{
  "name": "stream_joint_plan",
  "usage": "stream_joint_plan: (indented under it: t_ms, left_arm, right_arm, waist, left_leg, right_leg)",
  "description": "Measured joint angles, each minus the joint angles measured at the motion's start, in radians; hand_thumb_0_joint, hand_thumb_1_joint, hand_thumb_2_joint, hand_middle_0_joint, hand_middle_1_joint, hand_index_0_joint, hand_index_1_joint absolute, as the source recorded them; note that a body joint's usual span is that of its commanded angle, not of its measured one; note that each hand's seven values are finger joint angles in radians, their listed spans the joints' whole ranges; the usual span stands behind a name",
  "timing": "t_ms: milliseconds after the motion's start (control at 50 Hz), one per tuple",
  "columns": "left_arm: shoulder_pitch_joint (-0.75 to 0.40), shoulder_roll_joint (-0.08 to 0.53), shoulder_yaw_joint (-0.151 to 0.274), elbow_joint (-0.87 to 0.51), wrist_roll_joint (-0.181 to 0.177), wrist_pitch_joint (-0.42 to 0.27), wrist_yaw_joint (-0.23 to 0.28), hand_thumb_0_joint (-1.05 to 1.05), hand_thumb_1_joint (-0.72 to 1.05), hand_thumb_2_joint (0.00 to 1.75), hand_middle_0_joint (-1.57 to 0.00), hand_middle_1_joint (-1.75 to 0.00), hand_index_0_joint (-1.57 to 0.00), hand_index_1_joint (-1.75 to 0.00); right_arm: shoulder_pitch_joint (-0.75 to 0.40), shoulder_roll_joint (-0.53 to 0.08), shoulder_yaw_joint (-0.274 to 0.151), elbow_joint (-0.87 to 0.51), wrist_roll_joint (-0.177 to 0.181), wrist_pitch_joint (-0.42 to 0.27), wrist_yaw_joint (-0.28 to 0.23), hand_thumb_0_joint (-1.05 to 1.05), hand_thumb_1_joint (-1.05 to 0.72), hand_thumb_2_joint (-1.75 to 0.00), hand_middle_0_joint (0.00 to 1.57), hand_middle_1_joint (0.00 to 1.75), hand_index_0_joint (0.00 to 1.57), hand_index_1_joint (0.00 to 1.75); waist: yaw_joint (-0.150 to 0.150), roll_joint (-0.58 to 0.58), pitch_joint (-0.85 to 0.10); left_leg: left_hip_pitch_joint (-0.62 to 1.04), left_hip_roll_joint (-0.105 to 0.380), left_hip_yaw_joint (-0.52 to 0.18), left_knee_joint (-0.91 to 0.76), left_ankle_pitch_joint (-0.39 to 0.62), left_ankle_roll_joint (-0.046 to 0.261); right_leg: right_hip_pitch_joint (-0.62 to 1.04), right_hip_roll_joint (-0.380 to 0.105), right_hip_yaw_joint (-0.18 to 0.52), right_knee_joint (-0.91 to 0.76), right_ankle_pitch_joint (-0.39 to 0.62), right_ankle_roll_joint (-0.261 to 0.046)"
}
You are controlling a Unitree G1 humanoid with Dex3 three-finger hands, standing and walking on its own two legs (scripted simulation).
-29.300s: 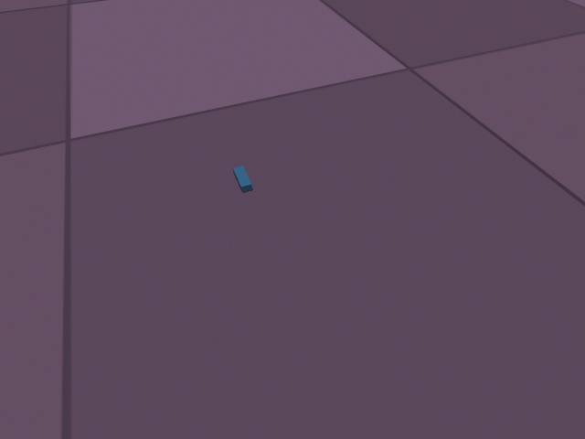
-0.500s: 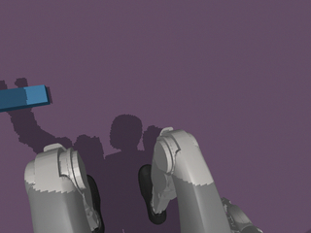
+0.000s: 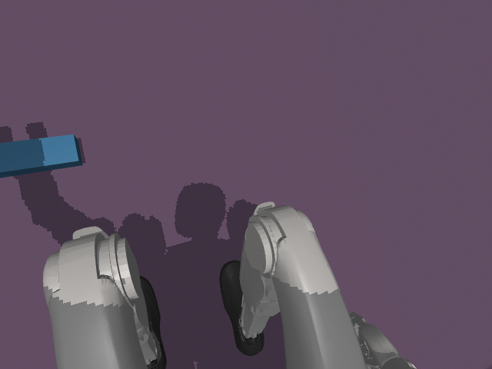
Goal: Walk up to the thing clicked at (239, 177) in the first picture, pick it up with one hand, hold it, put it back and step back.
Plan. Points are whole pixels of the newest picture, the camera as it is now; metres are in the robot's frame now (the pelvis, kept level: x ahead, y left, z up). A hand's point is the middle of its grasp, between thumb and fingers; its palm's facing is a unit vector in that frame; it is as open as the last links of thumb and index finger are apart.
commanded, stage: rise first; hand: left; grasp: from above
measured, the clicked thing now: (35, 156) +0.46 +0.33 -0.31
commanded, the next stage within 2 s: approach in 0.28 s
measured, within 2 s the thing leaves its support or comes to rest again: neither
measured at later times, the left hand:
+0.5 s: hand out of the picture +0.42 +0.37 -0.18, palm faces -0.44 -0.10 -0.89, open 14.1 cm
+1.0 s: hand (15, 136) +0.46 +0.32 -0.19, palm faces -0.43 -0.11 -0.90, open 14.3 cm
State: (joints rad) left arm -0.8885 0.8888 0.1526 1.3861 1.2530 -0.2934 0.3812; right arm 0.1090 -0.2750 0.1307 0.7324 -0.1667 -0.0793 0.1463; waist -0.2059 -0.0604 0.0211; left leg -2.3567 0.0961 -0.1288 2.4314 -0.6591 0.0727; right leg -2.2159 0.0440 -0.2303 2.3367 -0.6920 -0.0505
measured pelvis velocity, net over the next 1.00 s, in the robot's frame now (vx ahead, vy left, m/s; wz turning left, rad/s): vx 0.00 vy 0.00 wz -0.01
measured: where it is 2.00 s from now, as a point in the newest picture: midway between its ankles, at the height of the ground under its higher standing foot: (198, 333)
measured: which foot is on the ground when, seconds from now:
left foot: down 0.00-1.00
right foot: down 0.00-1.00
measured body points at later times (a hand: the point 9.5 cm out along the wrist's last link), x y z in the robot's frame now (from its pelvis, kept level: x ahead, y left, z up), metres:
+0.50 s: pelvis +0.00 +0.00 +0.00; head +0.24 +0.11 +0.36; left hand +0.44 +0.37 -0.13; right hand +0.08 -0.26 -0.10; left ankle +0.08 +0.12 -0.29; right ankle +0.10 -0.09 -0.29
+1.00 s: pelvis +0.00 +0.00 +0.00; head +0.25 +0.08 +0.36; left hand +0.48 +0.32 -0.14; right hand +0.04 -0.26 -0.09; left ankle +0.08 +0.12 -0.29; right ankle +0.10 -0.09 -0.29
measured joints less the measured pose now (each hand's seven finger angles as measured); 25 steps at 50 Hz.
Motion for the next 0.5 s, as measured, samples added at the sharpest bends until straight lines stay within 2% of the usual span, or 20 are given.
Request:
stream_joint_plan:
  t_ms: [200, 440, 500]
  left_arm:
    - [-0.019, 0.004, -0.017, 0.023, 0.012, -0.003, 0.004, 0.0, -0.52, 1.0, -0.13, -0.95, -0.11, -0.97]
    - [-0.025, 0.011, 0.002, 0.042, 0.028, -0.003, 0.018, 0.0, -0.51, 1.0, -0.13, -0.94, -0.12, -0.96]
    - [-0.039, 0.015, -0.019, 0.055, 0.022, 0.006, 0.018, 0.0, -0.53, 1.01, -0.12, -0.95, -0.11, -0.98]
  right_arm:
    - [-0.007, -0.001, 0.003, -0.001, -0.002, -0.003, 0.001, 0.0, -0.92, -0.9, 0.2, 0.3, 0.2, 0.3]
    - [0.002, -0.002, 0.013, -0.013, -0.007, -0.007, 0.008, 0.0, -0.92, -0.9, 0.2, 0.3, 0.2, 0.3]
    - [0.007, -0.004, 0.016, -0.014, -0.009, -0.012, 0.01, 0.0, -0.91, -0.9, 0.2, 0.3, 0.2, 0.3]
  waist:
    - [-0.005, -0.003, -0.004]
    - [-0.019, -0.003, 0.001]
    - [-0.022, -0.005, 0.002]
  left_leg:
    - [-0.002, -0.003, 0.001, 0.003, -0.001, 0.002]
    - [-0.008, -0.003, -0.002, 0.011, 0.004, 0.001]
    - [-0.01, -0.004, 0.0, 0.011, 0.007, 0.0]
  right_leg:
    - [0.001, -0.001, 0.001, 0.003, -0.004, 0.003]
    - [-0.005, -0.001, -0.002, 0.009, 0.003, 0.001]
    - [-0.008, -0.003, -0.001, 0.012, 0.004, 0.0]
